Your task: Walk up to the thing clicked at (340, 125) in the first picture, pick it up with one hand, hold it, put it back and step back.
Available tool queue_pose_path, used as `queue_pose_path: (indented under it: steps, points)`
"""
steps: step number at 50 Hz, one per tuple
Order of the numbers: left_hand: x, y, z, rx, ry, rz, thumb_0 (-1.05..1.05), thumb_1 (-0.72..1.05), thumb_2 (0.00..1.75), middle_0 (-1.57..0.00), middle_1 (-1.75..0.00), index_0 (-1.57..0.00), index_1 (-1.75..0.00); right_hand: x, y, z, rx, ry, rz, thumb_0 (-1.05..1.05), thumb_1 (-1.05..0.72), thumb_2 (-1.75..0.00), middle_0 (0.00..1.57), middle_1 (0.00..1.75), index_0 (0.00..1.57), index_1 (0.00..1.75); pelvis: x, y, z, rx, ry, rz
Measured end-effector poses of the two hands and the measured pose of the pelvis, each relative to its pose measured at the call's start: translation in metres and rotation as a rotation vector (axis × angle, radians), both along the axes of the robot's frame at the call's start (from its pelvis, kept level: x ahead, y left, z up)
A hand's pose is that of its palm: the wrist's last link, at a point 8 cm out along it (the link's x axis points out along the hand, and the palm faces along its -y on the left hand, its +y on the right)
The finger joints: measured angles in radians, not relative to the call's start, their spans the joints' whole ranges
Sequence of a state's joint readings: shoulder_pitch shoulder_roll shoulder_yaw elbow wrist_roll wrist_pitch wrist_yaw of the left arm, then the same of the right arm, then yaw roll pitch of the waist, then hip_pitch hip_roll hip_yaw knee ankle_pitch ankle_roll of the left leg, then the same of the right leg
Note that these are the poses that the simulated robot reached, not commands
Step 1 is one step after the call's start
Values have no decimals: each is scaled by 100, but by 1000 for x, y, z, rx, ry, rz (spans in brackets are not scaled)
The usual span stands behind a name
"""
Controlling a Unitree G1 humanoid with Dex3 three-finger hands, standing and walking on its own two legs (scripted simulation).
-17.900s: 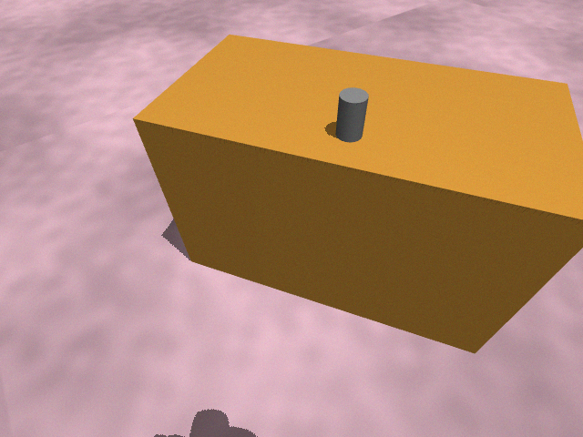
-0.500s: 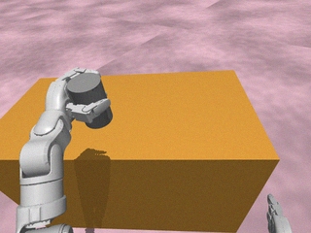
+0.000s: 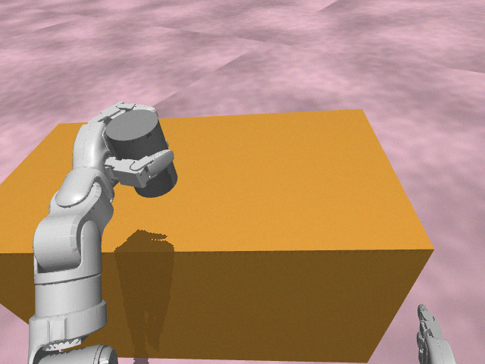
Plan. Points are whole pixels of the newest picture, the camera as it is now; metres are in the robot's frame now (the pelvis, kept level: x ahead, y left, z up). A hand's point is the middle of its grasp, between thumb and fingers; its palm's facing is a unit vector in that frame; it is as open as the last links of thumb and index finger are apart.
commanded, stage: hold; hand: left
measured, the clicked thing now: (145, 155) +0.34 +0.17 +0.23
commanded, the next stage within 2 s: crouch in 0.44 s
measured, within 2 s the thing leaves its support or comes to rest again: neither
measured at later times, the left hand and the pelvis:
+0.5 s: hand (143, 144) +0.34 +0.17 +0.25, palm faces +0.11 -0.99 +0.02, open 9.7 cm; pelvis +0.00 +0.00 +0.00, yaw +0 degrees
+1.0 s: hand (156, 163) +0.39 +0.18 +0.17, palm faces +0.15 -0.99 +0.03, open 9.6 cm; pelvis -0.01 +0.00 +0.00, yaw +0 degrees
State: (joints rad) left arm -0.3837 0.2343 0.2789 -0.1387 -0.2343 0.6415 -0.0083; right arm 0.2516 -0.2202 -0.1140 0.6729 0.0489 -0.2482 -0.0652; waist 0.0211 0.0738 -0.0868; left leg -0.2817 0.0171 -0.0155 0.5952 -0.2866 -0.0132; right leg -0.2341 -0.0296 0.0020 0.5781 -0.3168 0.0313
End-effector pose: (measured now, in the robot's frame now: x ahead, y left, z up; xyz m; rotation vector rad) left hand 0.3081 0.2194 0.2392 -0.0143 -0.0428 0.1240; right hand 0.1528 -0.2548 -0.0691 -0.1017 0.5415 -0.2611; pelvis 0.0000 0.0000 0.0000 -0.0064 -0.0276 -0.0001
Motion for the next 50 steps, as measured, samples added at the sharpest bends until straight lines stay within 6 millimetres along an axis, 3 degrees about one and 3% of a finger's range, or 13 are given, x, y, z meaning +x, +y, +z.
queue_pose_path:
  steps: [16,32,39,50]
  points:
    - [-2,-3,0,2,18,-23,0,-37,114,-71,-110,-74,-111,5,6,3,10,-19,18,-1,52,-6,5,5,5,5,-1,1,0,0,-4,2]
    - [2,-1,7,2,1,-11,0,-38,114,-71,-110,-74,-111,-4,3,-1,9,2,5,-1,53,-6,5,5,5,5,-4,2,0,0,-6,-2]
    - [12,0,-16,-18,78,-10,0,-38,114,-72,-109,-75,-109,-6,7,-3,5,16,25,-1,54,-5,5,5,5,5,-8,1,0,1,-1,2]
    - [50,13,-67,-28,138,28,0,-37,114,-71,-109,-74,-110,-22,4,-2,-36,39,13,-1,55,-5,5,5,6,5,-14,-1,-2,0,44,-5]
